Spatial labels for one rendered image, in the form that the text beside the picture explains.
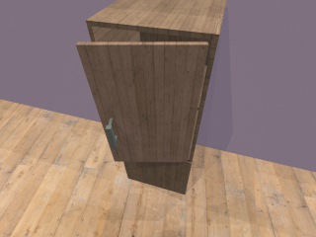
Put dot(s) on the cupboard door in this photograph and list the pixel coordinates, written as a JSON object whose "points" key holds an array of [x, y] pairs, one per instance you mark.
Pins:
{"points": [[151, 90]]}

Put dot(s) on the handle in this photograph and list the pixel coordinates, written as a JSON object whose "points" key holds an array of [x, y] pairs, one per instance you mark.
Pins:
{"points": [[111, 136]]}

